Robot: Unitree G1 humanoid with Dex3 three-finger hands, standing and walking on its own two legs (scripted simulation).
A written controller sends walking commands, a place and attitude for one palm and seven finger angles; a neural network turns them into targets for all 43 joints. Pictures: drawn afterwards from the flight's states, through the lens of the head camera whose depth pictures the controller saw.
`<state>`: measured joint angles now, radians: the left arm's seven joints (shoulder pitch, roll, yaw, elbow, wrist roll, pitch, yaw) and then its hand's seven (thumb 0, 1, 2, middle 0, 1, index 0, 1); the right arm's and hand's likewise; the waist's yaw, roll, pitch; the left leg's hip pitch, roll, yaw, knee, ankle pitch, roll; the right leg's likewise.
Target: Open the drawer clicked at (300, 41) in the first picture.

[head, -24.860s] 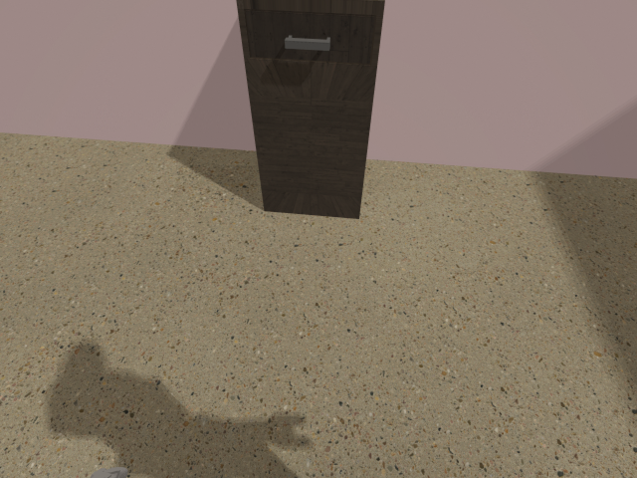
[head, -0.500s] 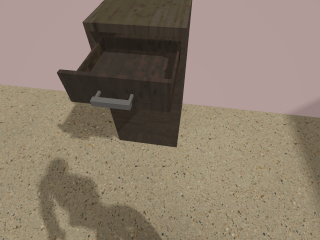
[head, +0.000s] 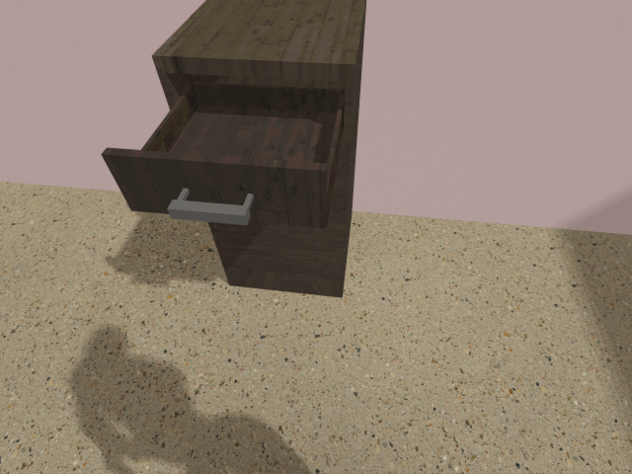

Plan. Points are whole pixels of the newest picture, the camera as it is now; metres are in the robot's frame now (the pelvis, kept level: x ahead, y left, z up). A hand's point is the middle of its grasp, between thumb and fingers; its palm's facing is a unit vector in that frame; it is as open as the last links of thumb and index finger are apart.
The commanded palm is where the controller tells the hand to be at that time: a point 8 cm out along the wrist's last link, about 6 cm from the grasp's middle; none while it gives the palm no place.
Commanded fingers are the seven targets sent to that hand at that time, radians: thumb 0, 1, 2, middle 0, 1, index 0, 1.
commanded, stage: look to check the result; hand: left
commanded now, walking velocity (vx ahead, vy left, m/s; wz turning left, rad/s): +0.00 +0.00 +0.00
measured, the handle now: (213, 204) +0.54 +0.22 +0.01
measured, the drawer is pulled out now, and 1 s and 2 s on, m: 0.30 0.30 0.30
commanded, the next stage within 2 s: stand and wait in 0.56 s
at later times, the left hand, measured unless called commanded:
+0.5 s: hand out of the picture +0.02 +0.17 -0.17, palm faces +0.03 -0.98 -0.21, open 7.4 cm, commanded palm none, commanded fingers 0.00 0.90 0.90 -0.20 -0.30 -0.20 -0.30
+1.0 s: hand out of the picture +0.05 +0.18 -0.17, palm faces +0.01 -0.97 -0.23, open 7.4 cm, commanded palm none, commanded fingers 0.00 0.90 0.90 -0.20 -0.30 -0.20 -0.30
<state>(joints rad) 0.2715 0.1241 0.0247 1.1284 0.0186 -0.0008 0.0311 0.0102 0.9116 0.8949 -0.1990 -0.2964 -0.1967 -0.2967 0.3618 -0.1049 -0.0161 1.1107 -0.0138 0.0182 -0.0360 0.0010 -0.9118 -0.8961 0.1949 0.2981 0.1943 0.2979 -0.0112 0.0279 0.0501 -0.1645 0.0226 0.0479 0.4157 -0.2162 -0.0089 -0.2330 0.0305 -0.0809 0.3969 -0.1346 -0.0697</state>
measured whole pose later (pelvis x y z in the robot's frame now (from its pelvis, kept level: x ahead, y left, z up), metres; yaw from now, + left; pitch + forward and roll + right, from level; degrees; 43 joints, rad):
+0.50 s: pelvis +0.02 +0.00 +0.00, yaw +0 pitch -2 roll +0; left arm 0.25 0.13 0.02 1.15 0.02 0.00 0.03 0.01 0.91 0.89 -0.20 -0.30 -0.20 -0.30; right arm 0.32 -0.11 -0.01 1.12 -0.01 0.02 -0.04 0.00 -0.91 -0.90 0.19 0.30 0.19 0.30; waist -0.01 0.03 0.07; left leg -0.13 0.03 0.04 0.38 -0.22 -0.02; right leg -0.20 0.04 -0.08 0.37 -0.15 -0.07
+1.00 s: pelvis +0.04 +0.00 +0.00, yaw +0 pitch -1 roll +0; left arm 0.22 0.15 0.02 1.14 0.02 -0.01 0.03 0.01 0.90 0.89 -0.20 -0.30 -0.20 -0.30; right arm 0.27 -0.15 -0.02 1.12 -0.01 0.01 -0.04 0.00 -0.91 -0.90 0.20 0.30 0.19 0.30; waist -0.01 0.03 0.08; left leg -0.09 0.04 0.05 0.35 -0.24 -0.02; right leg -0.17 0.05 -0.07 0.35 -0.16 -0.07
